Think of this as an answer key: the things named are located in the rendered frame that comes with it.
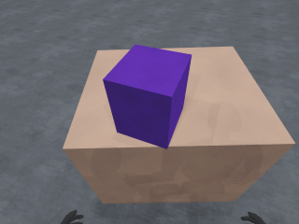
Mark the right robot hand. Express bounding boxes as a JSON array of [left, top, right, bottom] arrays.
[[241, 212, 265, 224]]

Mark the carton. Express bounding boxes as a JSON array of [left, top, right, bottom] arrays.
[[103, 45, 192, 149]]

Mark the left robot hand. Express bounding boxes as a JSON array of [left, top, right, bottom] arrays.
[[60, 210, 84, 224]]

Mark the pedestal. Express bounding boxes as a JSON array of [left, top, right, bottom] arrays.
[[63, 46, 295, 204]]

